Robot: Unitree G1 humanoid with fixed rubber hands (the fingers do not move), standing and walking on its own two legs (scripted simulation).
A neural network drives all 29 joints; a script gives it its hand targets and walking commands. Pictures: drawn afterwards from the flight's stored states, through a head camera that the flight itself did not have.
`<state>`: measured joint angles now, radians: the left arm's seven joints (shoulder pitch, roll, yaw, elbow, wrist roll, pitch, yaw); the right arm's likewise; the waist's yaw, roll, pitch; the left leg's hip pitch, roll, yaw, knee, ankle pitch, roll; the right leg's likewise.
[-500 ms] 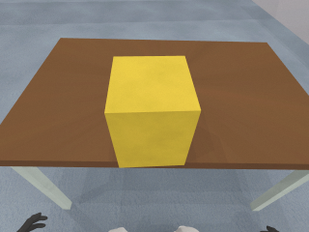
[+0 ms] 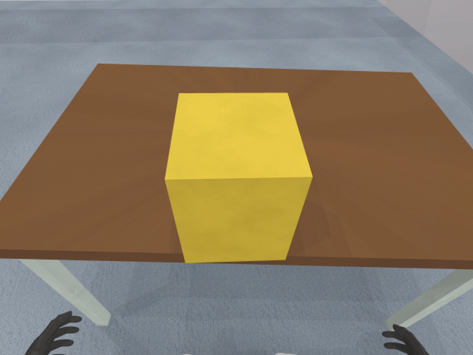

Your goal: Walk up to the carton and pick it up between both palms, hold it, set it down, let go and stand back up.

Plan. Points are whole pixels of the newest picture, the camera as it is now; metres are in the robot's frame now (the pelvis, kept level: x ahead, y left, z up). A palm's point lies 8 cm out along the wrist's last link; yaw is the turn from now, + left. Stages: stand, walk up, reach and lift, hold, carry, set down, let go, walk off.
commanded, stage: walk up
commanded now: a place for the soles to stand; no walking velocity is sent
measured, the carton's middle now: (234, 180) +0.42 +0.00 +0.06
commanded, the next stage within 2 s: reach and lift in 0.50 s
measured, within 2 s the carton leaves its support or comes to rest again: neither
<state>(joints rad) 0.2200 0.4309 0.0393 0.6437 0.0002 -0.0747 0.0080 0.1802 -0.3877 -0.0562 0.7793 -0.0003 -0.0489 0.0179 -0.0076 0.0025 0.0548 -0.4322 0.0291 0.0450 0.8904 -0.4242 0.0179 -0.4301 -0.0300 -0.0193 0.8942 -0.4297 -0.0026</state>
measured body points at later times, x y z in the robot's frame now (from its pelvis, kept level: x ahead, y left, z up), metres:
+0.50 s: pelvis +0.00 +0.01 +0.00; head +0.00 +0.01 +0.45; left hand +0.15 +0.32 -0.06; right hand +0.13 -0.30 -0.09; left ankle +0.03 +0.12 -0.69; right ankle +0.03 -0.12 -0.69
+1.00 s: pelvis +0.00 +0.00 +0.03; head -0.01 +0.01 +0.48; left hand +0.17 +0.27 -0.05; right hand +0.16 -0.27 -0.05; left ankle +0.03 +0.12 -0.69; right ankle +0.03 -0.12 -0.69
